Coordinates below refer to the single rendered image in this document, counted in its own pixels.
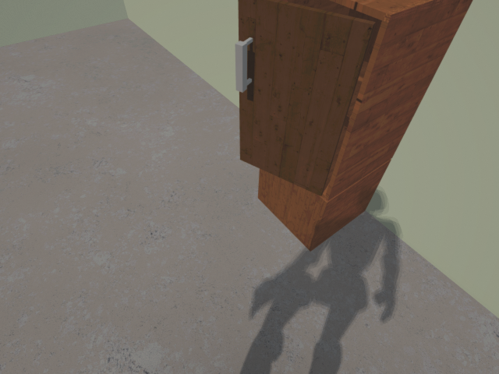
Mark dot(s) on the cupboard door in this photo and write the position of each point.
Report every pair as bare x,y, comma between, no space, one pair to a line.
304,64

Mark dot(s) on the handle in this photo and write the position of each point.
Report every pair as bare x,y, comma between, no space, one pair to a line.
241,65

